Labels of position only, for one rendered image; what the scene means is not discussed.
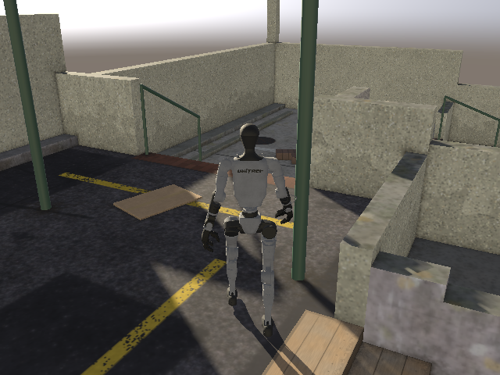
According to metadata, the robot left forearm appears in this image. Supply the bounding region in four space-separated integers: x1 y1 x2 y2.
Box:
203 191 221 231

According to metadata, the robot right hand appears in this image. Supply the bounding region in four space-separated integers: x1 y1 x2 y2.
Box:
275 208 293 224

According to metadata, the humanoid robot torso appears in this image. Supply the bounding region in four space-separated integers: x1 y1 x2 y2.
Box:
231 154 268 234

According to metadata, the robot right forearm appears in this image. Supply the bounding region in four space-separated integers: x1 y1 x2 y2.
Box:
280 187 292 213

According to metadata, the robot left thigh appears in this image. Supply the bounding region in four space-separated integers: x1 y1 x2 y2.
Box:
223 216 240 260

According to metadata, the left robot upper arm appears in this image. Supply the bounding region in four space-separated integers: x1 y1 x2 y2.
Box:
213 158 234 202

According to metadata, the robot left hand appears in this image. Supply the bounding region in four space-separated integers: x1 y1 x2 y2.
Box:
202 229 220 252

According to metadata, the right robot upper arm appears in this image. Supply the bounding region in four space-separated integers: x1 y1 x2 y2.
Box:
266 157 288 198

